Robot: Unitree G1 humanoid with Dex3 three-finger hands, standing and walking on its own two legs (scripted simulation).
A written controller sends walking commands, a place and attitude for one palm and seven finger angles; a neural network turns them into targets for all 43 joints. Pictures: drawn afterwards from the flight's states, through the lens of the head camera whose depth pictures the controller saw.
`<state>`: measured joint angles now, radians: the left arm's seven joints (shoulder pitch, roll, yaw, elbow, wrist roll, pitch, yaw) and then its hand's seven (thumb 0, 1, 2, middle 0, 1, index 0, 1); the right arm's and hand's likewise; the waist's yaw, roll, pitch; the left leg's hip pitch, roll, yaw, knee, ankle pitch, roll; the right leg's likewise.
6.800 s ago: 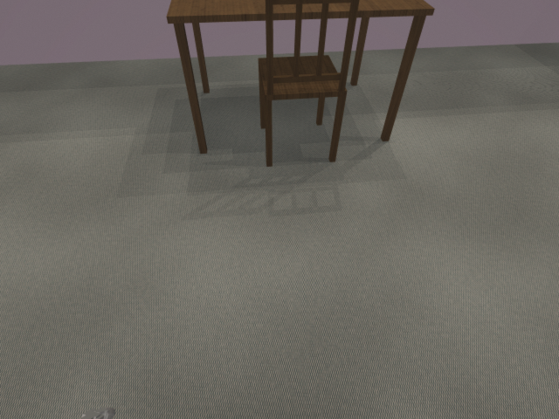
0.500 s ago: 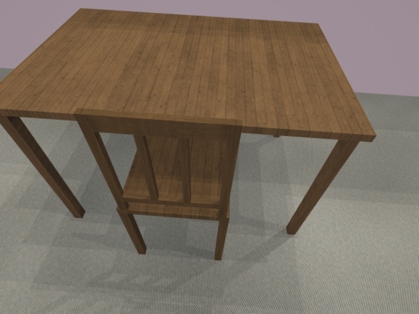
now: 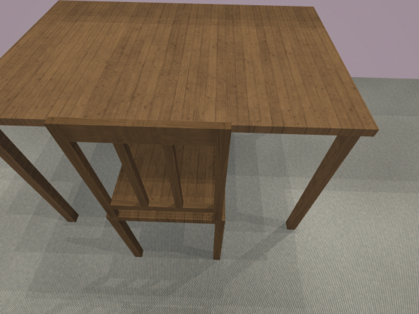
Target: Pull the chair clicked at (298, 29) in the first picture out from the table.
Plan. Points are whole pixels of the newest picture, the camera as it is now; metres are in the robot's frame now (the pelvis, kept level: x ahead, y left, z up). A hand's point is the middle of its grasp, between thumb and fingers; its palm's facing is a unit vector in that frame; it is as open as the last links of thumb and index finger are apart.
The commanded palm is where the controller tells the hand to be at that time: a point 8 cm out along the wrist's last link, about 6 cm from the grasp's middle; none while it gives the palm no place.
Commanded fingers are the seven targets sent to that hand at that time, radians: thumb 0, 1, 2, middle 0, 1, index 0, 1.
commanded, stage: come to a stop and stand still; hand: left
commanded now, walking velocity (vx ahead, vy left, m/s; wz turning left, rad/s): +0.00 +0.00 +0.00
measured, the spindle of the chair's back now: (134, 177) +0.44 +0.22 -0.09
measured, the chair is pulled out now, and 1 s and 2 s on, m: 0.00 0.00 0.00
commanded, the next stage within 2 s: look again from close up in 0.42 s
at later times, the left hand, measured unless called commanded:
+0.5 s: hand out of the picture -0.02 +0.18 -0.16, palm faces +0.03 -0.97 -0.22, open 7.4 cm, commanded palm none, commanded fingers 0.00 0.90 0.90 -0.20 -0.30 -0.20 -0.30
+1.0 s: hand out of the picture +0.00 +0.17 -0.16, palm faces +0.02 -0.98 -0.21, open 7.3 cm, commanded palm none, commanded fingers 0.00 0.90 0.90 -0.20 -0.30 -0.20 -0.30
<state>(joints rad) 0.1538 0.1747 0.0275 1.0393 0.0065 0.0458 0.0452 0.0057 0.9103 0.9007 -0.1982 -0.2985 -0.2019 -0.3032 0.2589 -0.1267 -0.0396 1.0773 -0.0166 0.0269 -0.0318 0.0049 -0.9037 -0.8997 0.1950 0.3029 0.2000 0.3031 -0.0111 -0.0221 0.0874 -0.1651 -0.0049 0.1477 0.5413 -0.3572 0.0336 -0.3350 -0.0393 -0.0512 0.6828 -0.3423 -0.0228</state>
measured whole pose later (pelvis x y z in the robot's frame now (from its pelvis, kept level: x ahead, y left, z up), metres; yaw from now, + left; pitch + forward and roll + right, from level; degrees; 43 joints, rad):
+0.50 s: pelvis -0.03 +0.00 +0.01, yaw +0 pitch -1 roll +1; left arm 0.33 0.16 0.00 1.01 0.02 0.01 0.02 0.01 0.91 0.90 -0.20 -0.30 -0.20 -0.30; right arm 0.29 -0.18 -0.02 1.01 -0.02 0.01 0.00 0.01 -0.91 -0.90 0.19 0.30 0.20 0.30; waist 0.00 0.02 0.00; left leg -0.21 -0.01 0.08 0.46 -0.24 0.02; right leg -0.28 -0.03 -0.04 0.49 -0.20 -0.01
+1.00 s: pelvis +0.00 +0.00 +0.01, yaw +0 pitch -2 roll +1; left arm 0.30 0.14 -0.02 1.11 0.01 -0.02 0.04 0.02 0.92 0.90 -0.20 -0.30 -0.20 -0.30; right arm 0.31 -0.13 0.01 1.15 -0.01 -0.02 -0.01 0.01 -0.90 -0.90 0.19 0.30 0.20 0.30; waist -0.01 0.01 0.02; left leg -0.12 0.00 0.07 0.39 -0.24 0.01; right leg -0.20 -0.01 -0.04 0.43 -0.21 -0.02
